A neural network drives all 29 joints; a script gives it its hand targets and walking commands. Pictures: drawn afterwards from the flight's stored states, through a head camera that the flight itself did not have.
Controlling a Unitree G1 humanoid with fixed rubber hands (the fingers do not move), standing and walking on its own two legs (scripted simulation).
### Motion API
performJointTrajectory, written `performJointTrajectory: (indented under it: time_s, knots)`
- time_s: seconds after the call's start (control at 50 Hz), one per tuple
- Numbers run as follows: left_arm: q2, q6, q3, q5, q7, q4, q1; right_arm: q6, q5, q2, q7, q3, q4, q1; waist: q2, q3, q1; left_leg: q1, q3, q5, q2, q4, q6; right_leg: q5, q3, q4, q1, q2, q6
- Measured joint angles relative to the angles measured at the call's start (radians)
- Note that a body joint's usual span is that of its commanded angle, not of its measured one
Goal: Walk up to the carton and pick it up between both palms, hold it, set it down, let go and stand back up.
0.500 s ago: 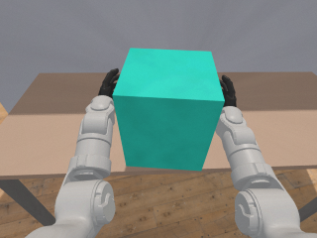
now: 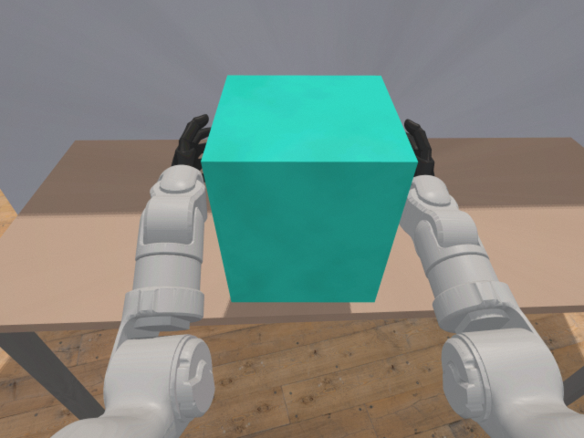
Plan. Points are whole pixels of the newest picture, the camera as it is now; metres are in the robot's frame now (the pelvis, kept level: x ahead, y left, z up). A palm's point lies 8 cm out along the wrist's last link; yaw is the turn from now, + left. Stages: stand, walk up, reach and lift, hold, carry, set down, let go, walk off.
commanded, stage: reach and lift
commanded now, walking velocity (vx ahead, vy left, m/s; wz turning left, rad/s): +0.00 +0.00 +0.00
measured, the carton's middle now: (303, 192) +0.42 -0.02 +0.17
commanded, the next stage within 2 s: hold in 0.84 s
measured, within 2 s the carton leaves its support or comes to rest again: neither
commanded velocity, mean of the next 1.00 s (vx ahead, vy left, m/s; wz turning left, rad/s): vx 0.00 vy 0.00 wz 0.00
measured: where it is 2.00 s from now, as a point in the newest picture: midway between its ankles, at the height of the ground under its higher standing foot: outside the picture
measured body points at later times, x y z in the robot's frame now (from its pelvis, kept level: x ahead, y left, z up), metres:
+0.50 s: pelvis +0.00 +0.00 +0.00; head -0.03 +0.02 +0.45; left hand +0.42 +0.14 +0.23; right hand +0.41 -0.17 +0.23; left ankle +0.01 +0.12 -0.75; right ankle +0.04 -0.13 -0.75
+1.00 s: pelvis +0.00 +0.00 +0.00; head -0.04 +0.02 +0.45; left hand +0.41 +0.14 +0.24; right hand +0.41 -0.16 +0.25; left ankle +0.01 +0.12 -0.75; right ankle +0.04 -0.13 -0.75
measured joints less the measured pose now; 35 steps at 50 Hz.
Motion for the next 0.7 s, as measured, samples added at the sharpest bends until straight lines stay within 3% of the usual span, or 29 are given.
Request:
performJointTrajectory:
  time_s: [0.7]
  knots:
    - [0.000, 0.108, -0.016, 0.000, 0.015, -0.081, 0.006, 0.117, 0.071, -0.040, -0.007, 0.037, -0.030, -0.051, 0.003, -0.035, 0.000, 0.011, 0.000, -0.003, 0.000, 0.000, 0.000, -0.003, 0.000, 0.000, 0.011, 0.000, 0.000]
